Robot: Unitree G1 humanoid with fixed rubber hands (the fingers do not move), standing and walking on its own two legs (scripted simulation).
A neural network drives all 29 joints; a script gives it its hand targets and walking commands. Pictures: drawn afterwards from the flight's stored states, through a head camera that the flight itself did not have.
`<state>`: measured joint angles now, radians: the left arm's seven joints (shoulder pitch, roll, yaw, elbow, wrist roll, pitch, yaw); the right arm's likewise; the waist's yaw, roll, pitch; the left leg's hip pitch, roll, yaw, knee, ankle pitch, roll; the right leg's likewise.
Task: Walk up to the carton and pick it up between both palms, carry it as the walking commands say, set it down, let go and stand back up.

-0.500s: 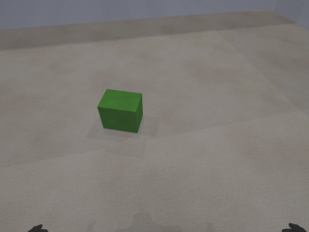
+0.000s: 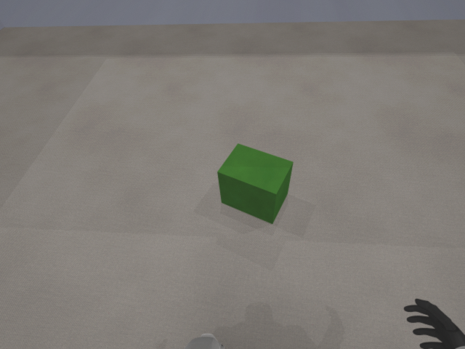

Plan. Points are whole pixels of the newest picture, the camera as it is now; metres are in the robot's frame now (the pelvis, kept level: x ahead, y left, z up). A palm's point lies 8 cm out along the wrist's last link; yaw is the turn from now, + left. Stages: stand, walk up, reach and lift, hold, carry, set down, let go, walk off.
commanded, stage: walk up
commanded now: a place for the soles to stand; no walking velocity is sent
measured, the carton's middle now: (255, 183) +0.94 -0.01 -0.64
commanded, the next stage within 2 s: none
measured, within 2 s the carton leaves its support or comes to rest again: neither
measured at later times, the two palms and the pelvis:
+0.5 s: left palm (89, 261) +0.29 +0.34 -0.06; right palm (438, 283) +0.27 -0.35 -0.10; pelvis +0.20 -0.01 -0.02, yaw +3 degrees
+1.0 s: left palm (118, 194) +0.47 +0.34 -0.08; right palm (413, 208) +0.42 -0.34 -0.07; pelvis +0.37 +0.02 -0.01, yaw +1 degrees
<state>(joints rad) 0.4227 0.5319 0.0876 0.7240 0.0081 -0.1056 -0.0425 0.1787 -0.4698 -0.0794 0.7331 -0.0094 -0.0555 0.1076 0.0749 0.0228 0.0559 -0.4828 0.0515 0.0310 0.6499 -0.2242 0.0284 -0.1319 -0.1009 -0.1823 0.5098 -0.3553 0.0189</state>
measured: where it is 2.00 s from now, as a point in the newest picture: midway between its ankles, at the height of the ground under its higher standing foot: (248, 277)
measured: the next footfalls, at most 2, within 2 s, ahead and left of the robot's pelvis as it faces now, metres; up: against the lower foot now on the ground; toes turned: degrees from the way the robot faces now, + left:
left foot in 0.04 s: +0.17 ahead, +0.13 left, +0.00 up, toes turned +4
right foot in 0.40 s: +0.31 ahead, -0.13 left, +0.00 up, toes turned -2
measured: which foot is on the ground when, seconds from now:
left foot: up 0.00-0.02, down 0.04-0.42, up 0.44-0.68, down 0.70-1.00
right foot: down 0.00-0.06, up 0.08-0.38, down 0.40-0.72, up 0.74-1.00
